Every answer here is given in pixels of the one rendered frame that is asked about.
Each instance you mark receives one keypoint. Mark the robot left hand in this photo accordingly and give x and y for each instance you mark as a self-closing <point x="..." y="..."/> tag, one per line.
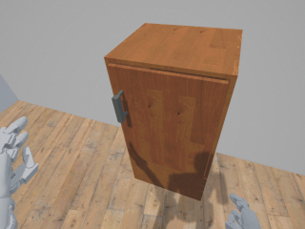
<point x="10" y="143"/>

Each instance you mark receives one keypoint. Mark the robot left forearm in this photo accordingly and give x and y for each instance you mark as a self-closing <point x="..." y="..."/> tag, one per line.
<point x="7" y="217"/>

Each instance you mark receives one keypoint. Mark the robot right hand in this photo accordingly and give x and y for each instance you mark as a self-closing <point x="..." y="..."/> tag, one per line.
<point x="246" y="219"/>

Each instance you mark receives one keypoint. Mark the handle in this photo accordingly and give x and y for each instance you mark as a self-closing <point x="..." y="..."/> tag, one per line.
<point x="118" y="108"/>

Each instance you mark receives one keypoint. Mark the cupboard door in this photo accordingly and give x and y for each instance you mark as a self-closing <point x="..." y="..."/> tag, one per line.
<point x="172" y="117"/>

